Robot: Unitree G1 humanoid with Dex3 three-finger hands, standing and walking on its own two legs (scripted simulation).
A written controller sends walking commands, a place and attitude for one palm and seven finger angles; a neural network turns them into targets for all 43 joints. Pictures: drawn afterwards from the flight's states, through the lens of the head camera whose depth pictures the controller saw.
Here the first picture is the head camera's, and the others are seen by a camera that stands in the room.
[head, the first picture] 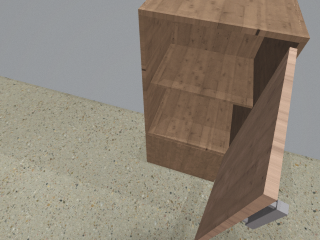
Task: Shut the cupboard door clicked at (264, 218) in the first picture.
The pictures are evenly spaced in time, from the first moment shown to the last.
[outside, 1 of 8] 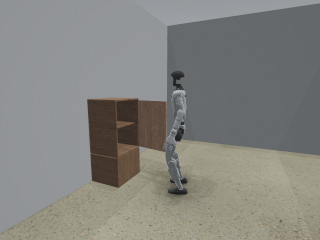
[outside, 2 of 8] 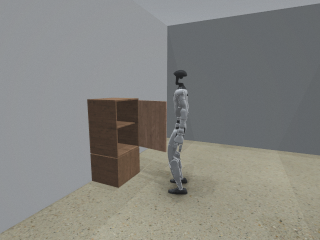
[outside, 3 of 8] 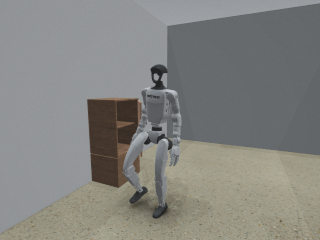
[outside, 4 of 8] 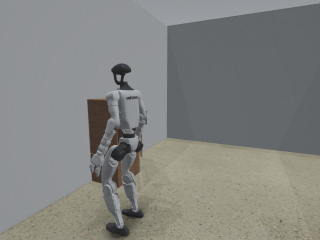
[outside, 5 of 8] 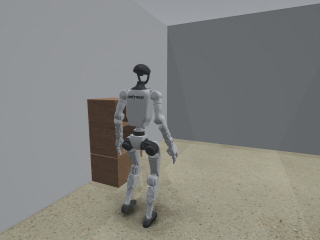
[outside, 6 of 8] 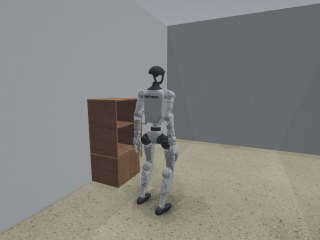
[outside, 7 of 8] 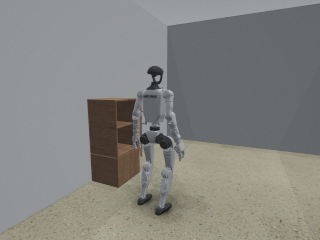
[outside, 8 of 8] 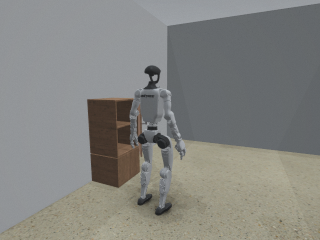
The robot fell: no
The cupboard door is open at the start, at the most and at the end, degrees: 80 80 35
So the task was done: no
